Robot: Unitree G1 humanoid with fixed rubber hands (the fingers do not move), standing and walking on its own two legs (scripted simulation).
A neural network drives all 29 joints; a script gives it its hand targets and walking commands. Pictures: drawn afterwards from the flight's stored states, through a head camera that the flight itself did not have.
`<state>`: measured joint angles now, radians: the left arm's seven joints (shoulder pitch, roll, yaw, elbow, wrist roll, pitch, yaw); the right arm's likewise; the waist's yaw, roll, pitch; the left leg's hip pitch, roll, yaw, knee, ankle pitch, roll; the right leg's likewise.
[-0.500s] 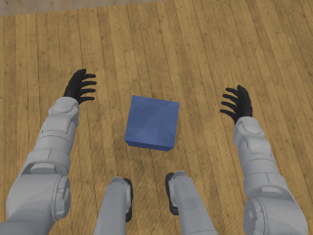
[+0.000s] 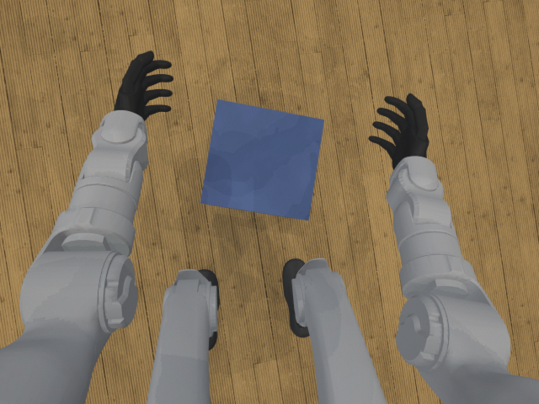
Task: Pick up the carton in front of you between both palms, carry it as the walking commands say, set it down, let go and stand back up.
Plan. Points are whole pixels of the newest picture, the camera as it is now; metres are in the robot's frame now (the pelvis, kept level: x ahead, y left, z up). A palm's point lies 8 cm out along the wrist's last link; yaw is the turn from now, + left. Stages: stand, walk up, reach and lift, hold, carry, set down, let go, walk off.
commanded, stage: reach and lift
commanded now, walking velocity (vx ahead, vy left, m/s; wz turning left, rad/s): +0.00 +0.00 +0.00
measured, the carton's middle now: (258, 168) +0.45 -0.03 -0.44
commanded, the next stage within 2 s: none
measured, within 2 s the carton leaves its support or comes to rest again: leaves its support in 1.38 s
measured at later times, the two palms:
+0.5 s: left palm (169, 147) +0.49 +0.15 -0.35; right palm (352, 174) +0.42 -0.22 -0.35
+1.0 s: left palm (181, 148) +0.49 +0.13 -0.38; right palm (347, 169) +0.44 -0.21 -0.37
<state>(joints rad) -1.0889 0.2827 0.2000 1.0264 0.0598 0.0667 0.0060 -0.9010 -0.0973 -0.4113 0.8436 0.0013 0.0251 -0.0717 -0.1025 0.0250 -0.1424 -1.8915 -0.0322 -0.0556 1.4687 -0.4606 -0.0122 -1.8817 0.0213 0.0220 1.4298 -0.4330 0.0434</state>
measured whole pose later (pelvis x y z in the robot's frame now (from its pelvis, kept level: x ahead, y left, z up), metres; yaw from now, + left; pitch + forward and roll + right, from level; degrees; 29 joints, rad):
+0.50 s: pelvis -0.05 +0.00 -0.18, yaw -1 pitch +42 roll -2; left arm -1.37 0.42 -0.01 1.16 -0.18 0.05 0.07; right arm -1.20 -0.22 -0.22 1.01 0.21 0.02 -0.15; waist -0.10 0.00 0.22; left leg -2.29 -0.05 -0.06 2.09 -0.52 -0.03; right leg -2.29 0.05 0.02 2.04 -0.48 0.06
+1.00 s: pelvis -0.04 +0.00 -0.19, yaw -1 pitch +40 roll -2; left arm -1.37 0.37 -0.05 1.16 -0.20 0.00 0.10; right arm -1.25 -0.25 -0.14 1.09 0.27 -0.04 -0.15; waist -0.09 -0.01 0.26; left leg -2.31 -0.03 -0.05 2.17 -0.56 -0.02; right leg -2.31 0.03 0.02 2.13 -0.52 0.05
